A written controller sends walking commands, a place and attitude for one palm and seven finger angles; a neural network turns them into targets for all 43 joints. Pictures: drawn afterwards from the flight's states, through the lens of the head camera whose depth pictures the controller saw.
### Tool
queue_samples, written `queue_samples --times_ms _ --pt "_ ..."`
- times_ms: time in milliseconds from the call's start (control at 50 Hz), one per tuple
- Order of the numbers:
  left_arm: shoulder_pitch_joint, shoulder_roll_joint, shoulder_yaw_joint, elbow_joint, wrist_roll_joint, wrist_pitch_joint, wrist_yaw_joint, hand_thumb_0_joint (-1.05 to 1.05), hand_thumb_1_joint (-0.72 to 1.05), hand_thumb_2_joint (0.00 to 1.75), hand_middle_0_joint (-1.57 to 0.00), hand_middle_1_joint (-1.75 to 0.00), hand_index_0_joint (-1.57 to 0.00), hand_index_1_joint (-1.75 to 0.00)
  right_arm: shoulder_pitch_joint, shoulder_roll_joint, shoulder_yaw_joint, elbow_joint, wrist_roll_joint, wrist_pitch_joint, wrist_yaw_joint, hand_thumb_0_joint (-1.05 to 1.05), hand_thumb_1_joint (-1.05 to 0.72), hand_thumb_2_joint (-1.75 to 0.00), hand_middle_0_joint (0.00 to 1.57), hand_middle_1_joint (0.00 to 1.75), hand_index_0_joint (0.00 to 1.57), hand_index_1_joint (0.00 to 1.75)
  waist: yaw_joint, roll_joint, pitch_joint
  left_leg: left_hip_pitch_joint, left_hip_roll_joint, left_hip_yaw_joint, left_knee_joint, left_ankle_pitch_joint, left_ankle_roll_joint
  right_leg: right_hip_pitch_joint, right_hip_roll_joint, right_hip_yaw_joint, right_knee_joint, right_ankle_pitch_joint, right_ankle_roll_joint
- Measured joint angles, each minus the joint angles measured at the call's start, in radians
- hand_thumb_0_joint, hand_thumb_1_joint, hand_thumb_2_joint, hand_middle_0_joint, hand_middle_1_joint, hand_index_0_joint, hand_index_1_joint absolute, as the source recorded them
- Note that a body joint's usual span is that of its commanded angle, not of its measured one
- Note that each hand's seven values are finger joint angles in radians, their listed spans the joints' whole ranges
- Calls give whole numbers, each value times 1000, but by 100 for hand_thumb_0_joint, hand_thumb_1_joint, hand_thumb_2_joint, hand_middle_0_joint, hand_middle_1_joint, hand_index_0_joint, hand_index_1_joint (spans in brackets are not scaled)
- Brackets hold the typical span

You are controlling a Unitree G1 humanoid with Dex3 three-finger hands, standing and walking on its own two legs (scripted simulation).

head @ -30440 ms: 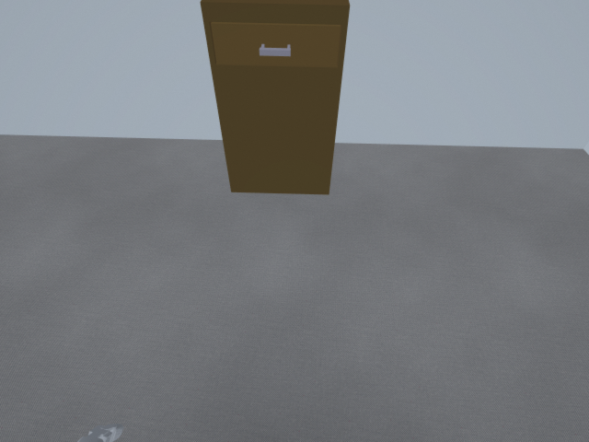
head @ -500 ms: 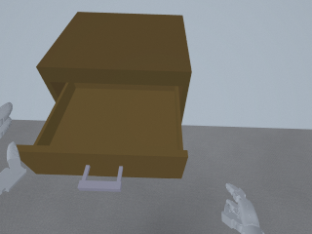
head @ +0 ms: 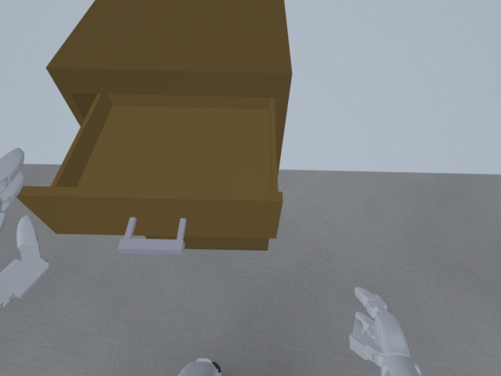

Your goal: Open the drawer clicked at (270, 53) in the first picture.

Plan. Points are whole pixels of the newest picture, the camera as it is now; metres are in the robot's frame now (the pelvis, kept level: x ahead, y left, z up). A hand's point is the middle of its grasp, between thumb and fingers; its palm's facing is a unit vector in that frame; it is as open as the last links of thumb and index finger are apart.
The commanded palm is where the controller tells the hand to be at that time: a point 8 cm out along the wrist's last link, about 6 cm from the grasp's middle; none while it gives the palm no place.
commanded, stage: step back with the hand held close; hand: left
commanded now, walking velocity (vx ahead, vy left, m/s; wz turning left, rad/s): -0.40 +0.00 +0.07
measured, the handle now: (154, 235) +0.34 +0.20 -0.03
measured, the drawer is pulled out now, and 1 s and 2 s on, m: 0.27 0.27 0.27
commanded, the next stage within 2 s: stop stepping back and stand still in 0.14 s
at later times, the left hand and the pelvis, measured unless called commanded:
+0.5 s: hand out of the picture +0.04 +0.22 +0.18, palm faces +0.45 -0.78 -0.43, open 7.4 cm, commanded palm -0.01 +0.26 +0.19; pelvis -0.12 -0.03 +0.01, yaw +5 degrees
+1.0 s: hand out of the picture +0.01 +0.19 +0.18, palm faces +0.45 -0.75 -0.48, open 7.4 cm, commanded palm -0.05 +0.23 +0.19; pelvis -0.16 -0.06 +0.00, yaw +4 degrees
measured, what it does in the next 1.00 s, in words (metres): walks backwards: left foot, then right foot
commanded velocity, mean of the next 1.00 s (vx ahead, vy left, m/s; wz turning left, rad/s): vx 0.05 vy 0.01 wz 0.01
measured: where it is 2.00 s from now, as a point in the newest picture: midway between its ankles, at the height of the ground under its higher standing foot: outside the picture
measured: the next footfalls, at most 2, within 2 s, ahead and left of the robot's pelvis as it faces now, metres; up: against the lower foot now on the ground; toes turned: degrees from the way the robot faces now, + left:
left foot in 0.34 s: -0.11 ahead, +0.08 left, +0.00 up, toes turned +6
right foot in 0.96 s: -0.11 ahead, -0.13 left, +0.00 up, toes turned +1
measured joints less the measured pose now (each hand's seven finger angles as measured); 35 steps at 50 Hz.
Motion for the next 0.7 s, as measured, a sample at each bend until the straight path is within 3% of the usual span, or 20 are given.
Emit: queue_samples --times_ms 40,60,100,160,200,260,340,400,440,500,600,640,700 --pt "-7 0 -27 2 0 0 -17 1 89 90 -20 -30 -21 -30 -11 -9 0 -6 11 6 5 1 -90 -90 21 30 21 30 -10 35 21 -12 20 -23 -2 28 2 5 24 -26 -31 57 -24" --pt "2 8 -33 -2 -1 -5 -24 1 89 90 -20 -30 -21 -30 -9 -9 -3 -7 21 12 7 1 -90 -90 21 30 21 30 -14 31 21 -25 13 -24 44 -20 6 -2 22 -31 -26 63 -30" --pt "39 28 -33 -5 -4 -16 -29 1 89 90 -21 -30 -21 -30 5 -7 -12 -1 35 31 3 1 -90 -90 21 30 21 30 -17 -6 -6 -69 -48 -37 253 -186 5 -28 -5 -26 -7 61 -39" --pt "106 36 -12 11 1 -14 -13 1 89 90 -21 -30 -21 -30 27 -11 -19 7 31 65 -21 1 -90 -90 21 30 21 30 -24 -57 -59 -76 -106 -22 464 -280 -7 -51 -39 -13 -21 83 -46" --pt "116 29 -4 37 6 -2 7 1 89 90 -21 -30 -21 -30 35 -22 -21 5 25 84 -40 1 -90 -90 21 30 21 30 -22 -74 -79 -24 -107 -4 433 -309 -7 -60 -49 -8 -43 109 -47" --pt "79 9 -14 64 12 19 36 1 89 90 -21 -30 -21 -30 42 -51 -22 -3 16 94 -59 1 -91 -90 21 30 21 30 -18 -78 -83 86 -94 4 238 -312 10 -73 -51 -26 -71 149 -45" --pt "34 -12 -50 39 15 35 57 1 89 90 -21 -30 -21 -30 54 -88 -32 -24 16 87 -61 1 -91 -90 20 30 20 30 -28 -62 -60 233 -68 14 -85 -139 52 -97 -44 -80 -69 181 -37" --pt "40 3 -49 17 18 38 60 1 89 90 -21 -30 -21 -30 74 -61 -27 -31 20 68 -48 1 -91 -90 20 30 20 30 -9 -110 -38 245 -84 31 -88 -112 38 -106 -55 -47 -14 92 11" --pt "65 12 -35 0 22 47 61 1 89 90 -21 -30 -21 -30 104 -41 -18 -45 17 45 -38 1 -91 -90 20 30 20 30 -14 -110 -54 246 -81 29 -87 -114 31 -112 -52 -30 64 3 29" --pt "78 23 -16 -16 20 48 62 1 89 90 -21 -30 -21 -30 144 -18 -1 -49 20 12 -21 1 -91 -90 20 30 20 30 -18 -94 -76 239 -77 17 -54 -121 25 -33 -56 -18 41 34 45" --pt "-3 -15 -32 67 32 26 52 1 89 90 -21 -30 -21 -30 149 -9 24 6 19 16 -15 1 -90 -90 21 30 21 30 -9 -32 -82 209 -45 -7 27 -198 37 12 -22 -44 -34 112 -23" --pt "-27 -38 -46 100 33 31 50 1 89 90 -20 -30 -21 -30 148 -14 23 19 18 30 -14 1 -90 -90 21 30 21 30 -7 -25 -88 170 -55 -8 95 -266 55 -4 -21 -42 -39 111 -36" --pt "-27 -57 -65 122 31 41 45 1 89 90 -20 -30 -21 -30 139 -20 20 36 13 46 -11 1 -90 -90 21 30 21 30 -10 -50 -81 155 -84 26 151 -255 68 -24 -38 -26 -46 163 -43"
